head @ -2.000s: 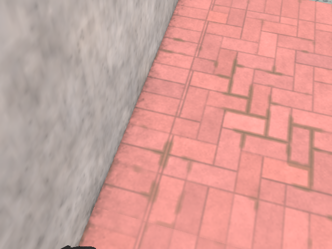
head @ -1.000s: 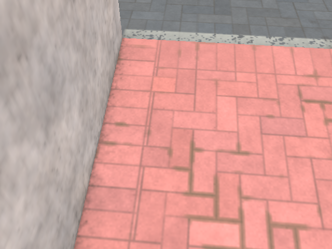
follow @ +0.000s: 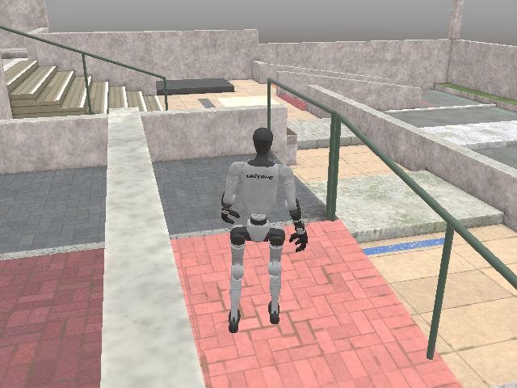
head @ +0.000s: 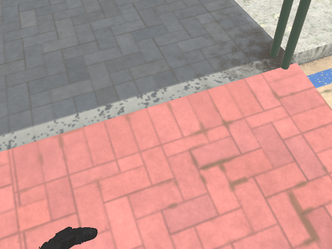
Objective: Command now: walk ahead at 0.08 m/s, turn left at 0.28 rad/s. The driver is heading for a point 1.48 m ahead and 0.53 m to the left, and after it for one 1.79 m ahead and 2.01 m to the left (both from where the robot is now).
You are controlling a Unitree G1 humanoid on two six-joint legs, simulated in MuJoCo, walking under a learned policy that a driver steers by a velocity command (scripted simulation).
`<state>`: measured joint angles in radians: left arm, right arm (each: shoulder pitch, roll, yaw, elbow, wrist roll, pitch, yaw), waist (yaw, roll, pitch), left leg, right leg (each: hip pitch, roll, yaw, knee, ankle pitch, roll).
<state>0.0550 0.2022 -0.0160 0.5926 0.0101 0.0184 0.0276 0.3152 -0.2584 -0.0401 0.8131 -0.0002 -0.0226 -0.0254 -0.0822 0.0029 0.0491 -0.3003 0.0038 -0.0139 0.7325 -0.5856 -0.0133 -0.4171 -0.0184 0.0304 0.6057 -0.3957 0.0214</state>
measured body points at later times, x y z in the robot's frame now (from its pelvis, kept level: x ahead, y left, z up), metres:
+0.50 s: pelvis +0.03 +0.04 +0.00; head +0.05 +0.07 +0.45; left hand +0.08 +0.35 -0.11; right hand +0.28 -0.15 -0.08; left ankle +0.04 +0.14 -0.72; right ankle +0.06 -0.11 -0.69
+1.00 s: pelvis +0.04 +0.02 +0.01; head +0.07 +0.02 +0.46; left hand +0.04 +0.32 -0.08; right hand +0.33 -0.12 -0.08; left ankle +0.02 +0.13 -0.70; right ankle +0.12 -0.07 -0.72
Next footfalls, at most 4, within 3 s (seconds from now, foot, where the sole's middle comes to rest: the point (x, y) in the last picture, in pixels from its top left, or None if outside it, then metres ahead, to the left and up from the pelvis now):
0.44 left None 0.08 0.16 -0.75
0.92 right None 0.16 -0.05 -0.75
1.30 left None -0.01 0.12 -0.76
1.76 right None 0.38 0.09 -0.70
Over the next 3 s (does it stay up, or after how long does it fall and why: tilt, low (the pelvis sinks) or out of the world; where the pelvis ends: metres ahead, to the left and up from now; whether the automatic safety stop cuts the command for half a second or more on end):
stays up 0.82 0.37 0.16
